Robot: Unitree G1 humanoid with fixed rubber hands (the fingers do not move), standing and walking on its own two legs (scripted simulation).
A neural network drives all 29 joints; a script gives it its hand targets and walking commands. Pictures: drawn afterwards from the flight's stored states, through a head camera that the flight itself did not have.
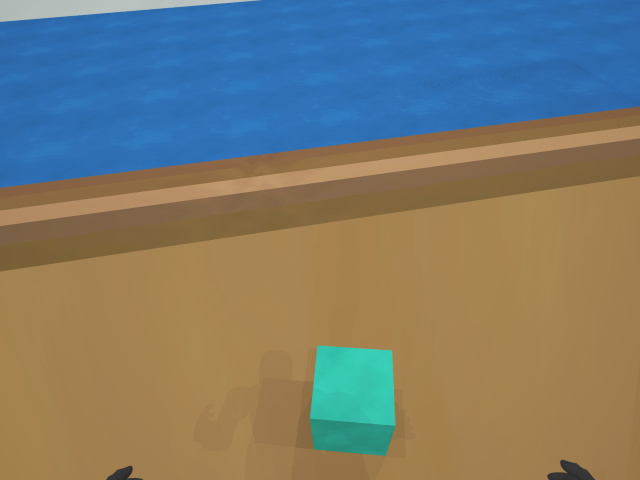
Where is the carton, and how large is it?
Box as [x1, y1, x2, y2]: [310, 346, 394, 455]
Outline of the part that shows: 317,346 310,414 314,448 385,455 394,428 391,350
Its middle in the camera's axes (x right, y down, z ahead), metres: +0.09 +0.47 +1.11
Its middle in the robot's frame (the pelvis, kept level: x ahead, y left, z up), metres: +0.49 -0.05 -0.65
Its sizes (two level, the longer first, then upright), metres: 0.210 0.200 0.250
